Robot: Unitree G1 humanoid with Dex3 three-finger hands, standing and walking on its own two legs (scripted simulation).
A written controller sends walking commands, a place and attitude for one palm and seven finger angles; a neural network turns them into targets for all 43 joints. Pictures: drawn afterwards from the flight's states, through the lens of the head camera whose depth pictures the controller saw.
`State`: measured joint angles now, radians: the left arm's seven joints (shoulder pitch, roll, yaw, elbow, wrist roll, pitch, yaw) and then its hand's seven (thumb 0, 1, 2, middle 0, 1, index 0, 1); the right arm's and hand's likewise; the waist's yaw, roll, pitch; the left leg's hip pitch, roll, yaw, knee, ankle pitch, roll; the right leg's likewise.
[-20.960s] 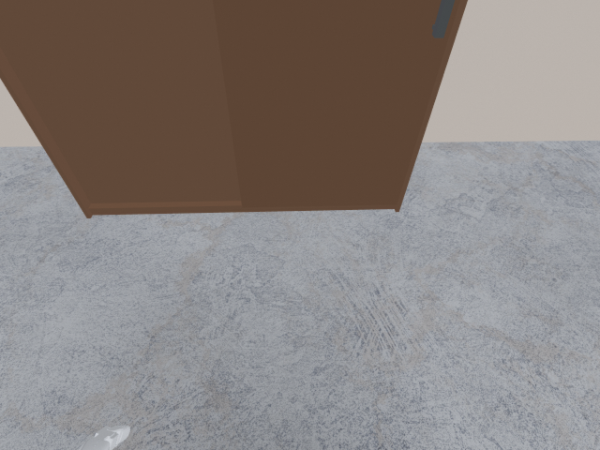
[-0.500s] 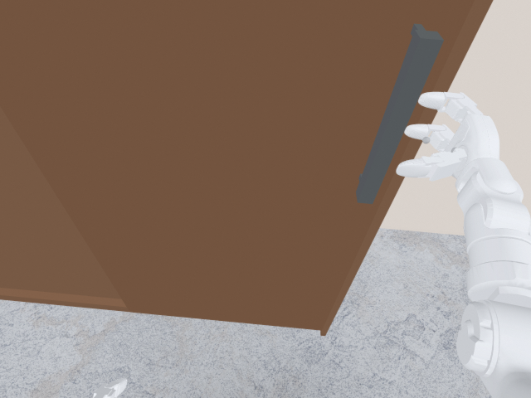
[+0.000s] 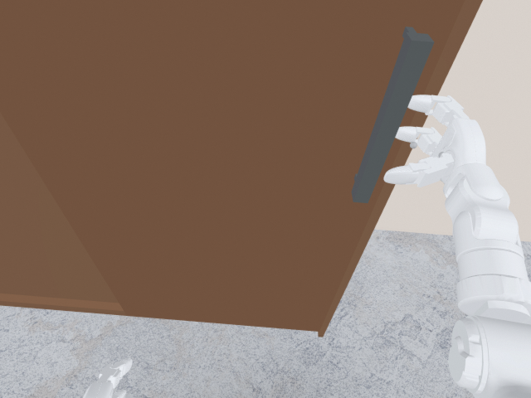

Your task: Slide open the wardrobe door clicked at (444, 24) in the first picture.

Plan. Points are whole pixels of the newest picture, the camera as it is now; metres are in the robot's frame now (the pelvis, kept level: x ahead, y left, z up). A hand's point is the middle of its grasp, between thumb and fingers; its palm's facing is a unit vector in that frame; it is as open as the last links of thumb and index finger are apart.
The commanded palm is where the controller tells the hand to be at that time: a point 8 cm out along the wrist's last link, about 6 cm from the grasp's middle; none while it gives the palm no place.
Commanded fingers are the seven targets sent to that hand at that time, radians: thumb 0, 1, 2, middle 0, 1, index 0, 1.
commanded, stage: slide the fingers in behind the handle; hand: right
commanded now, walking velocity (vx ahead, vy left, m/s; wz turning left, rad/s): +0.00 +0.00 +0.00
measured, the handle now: (380, 126) +0.49 -0.13 +0.19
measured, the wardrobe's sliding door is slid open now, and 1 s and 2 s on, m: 0.00 0.00 0.00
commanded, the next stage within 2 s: grip the handle and tug to test in 1.24 s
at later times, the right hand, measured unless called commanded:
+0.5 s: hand (393, 140) +0.43 -0.13 +0.21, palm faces +0.00 +1.00 +0.00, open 14.0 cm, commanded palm +0.41 -0.18 +0.20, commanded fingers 0.00 0.50 -0.30 0.30 1.20 0.30 1.20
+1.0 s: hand (383, 140) +0.44 -0.12 +0.21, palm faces +0.00 +1.00 +0.01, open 14.1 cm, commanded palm +0.41 -0.17 +0.20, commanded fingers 0.00 0.50 -0.30 0.30 1.20 0.30 1.20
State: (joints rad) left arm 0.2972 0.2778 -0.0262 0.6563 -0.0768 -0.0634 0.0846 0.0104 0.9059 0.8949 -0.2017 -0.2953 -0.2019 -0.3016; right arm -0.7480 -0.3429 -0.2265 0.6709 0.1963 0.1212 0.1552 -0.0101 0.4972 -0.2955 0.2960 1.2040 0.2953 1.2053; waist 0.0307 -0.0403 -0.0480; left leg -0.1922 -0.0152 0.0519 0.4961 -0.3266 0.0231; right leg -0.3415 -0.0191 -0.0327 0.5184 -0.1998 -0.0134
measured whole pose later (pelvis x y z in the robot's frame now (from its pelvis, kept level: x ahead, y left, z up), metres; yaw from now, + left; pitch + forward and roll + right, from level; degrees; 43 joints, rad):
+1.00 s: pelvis +0.01 +0.01 +0.00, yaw +0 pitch +1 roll +0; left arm 0.27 0.25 -0.03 0.67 -0.06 -0.02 0.08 0.01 0.91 0.89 -0.20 -0.30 -0.20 -0.30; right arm -0.74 -0.26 -0.19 0.62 0.18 0.18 0.07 -0.01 0.50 -0.30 0.29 1.20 0.28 1.20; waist 0.03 -0.04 -0.05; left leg -0.16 -0.02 0.05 0.48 -0.33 0.03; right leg -0.30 -0.02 -0.03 0.48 -0.20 0.00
